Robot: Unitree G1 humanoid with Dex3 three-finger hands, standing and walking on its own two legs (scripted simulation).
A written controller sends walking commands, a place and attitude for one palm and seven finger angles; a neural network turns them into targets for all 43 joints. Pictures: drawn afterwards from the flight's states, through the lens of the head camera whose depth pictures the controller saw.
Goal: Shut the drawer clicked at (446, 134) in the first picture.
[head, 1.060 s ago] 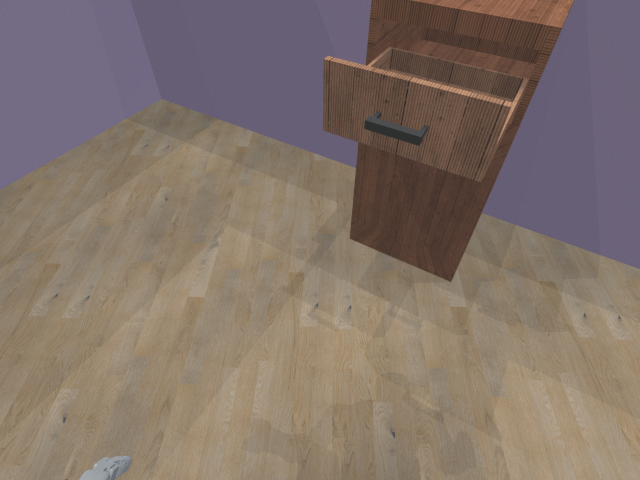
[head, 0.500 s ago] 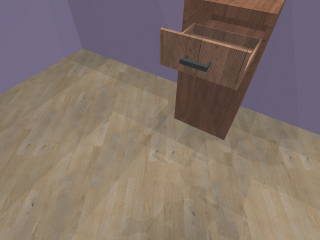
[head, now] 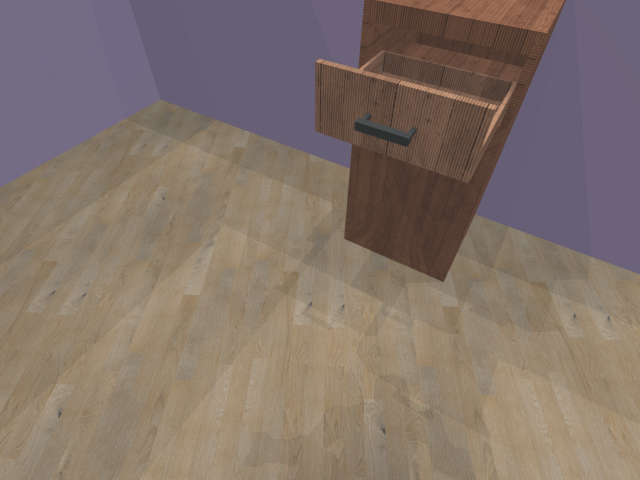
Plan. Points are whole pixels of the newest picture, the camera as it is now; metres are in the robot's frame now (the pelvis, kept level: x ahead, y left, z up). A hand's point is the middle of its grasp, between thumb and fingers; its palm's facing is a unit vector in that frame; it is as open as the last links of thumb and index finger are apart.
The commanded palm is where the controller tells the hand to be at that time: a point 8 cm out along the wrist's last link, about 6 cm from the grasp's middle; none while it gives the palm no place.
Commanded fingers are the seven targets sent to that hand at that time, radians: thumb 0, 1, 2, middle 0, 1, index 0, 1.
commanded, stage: look at it before walking up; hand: left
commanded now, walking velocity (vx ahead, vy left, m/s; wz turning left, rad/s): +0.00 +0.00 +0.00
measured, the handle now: (386, 127) +0.82 -0.10 +0.01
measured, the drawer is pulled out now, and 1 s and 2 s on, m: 0.29 0.29 0.29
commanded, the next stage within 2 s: turn to face it in 0.38 s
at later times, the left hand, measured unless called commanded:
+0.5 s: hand out of the picture +0.07 +0.25 -0.15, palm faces -0.01 -0.94 -0.34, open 7.4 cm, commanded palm none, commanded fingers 0.00 0.90 0.90 -0.20 -0.30 -0.20 -0.30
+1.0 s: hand out of the picture +0.04 +0.16 -0.17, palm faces -0.14 -0.95 -0.28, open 7.4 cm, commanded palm none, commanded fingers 0.00 0.90 0.90 -0.20 -0.30 -0.20 -0.30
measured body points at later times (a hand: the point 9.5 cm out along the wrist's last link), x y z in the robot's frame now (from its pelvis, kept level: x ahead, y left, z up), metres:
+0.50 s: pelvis +0.00 +0.00 +0.00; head +0.01 +0.00 +0.45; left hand +0.07 +0.30 -0.13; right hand +0.08 -0.29 -0.13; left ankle +0.00 +0.13 -0.75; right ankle +0.00 -0.11 -0.75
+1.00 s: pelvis -0.02 -0.03 -0.01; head +0.01 -0.06 +0.43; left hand +0.05 +0.21 -0.15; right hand +0.00 -0.29 -0.18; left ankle -0.03 +0.13 -0.68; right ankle -0.01 -0.10 -0.75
